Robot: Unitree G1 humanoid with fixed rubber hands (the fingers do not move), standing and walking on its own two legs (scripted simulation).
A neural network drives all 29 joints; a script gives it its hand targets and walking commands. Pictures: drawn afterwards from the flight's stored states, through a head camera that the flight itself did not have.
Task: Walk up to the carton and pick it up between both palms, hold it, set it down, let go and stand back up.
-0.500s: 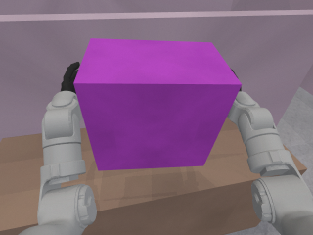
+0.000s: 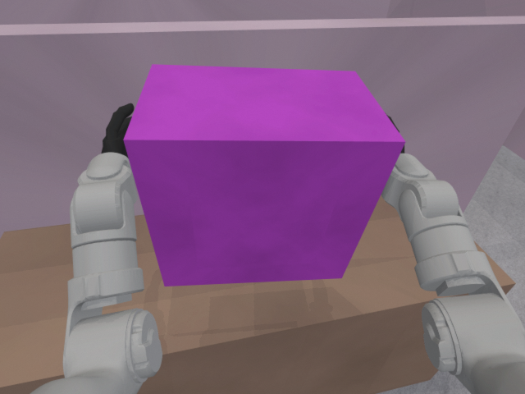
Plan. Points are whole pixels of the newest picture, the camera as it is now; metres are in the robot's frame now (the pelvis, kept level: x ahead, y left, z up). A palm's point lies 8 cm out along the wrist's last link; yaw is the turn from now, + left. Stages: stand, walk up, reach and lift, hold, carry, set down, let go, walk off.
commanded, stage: hold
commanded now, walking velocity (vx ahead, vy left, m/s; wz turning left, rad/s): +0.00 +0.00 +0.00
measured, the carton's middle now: (256, 182) +0.37 +0.01 +0.18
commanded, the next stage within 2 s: set down in 0.76 s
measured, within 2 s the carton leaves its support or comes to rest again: neither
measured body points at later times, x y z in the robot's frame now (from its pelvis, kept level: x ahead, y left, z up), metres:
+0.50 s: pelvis +0.00 +0.00 +0.00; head -0.07 +0.02 +0.44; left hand +0.38 +0.20 +0.23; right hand +0.38 -0.19 +0.22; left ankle +0.02 +0.12 -0.75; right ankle +0.00 -0.12 -0.75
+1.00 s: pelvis +0.00 +0.00 +0.00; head -0.07 +0.02 +0.44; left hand +0.38 +0.21 +0.24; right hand +0.38 -0.19 +0.23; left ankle +0.02 +0.12 -0.75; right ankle +0.00 -0.12 -0.75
